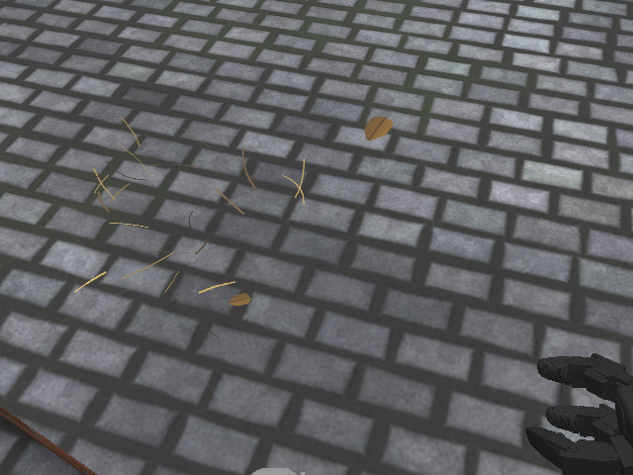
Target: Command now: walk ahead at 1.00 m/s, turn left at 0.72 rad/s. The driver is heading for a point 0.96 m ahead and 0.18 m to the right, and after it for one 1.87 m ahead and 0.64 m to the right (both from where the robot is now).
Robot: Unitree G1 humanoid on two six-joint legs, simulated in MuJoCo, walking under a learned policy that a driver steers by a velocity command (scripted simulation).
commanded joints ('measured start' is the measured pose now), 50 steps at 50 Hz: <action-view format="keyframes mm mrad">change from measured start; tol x64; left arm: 1 59 72 -5 10 28 -16 -5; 50 -216 56 45 -220 -81 8 -4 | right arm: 1 -257 73 41 -168 13 -38 -38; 50 645 -272 -62 72 -49 -126 -58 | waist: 1 -38 -103 226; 9 -321 105 -552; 19 7 -90 151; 50 -273 146 -365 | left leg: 1 -565 -13 -68 245 -216 64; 6 734 -172 297 -433 -41 41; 9 1335 221 -864 -1112 -72 254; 18 460 75 -151 -1493 280 -16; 29 1215 133 159 -1032 1555 -162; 32 244 -118 -18 25 -125 -168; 50 1499 354 -454 -1170 -173 -93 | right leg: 1 185 -323 156 -94 734 -113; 7 -278 -300 28 342 2247 -204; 9 -677 91 151 1443 169 -60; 29 -301 158 75 287 398 -229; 33 359 -223 983 93 215 -587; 40 -528 -40 715 -187 280 -399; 48 -288 50 598 347 900 -187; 50 -677 156 476 966 -17 -168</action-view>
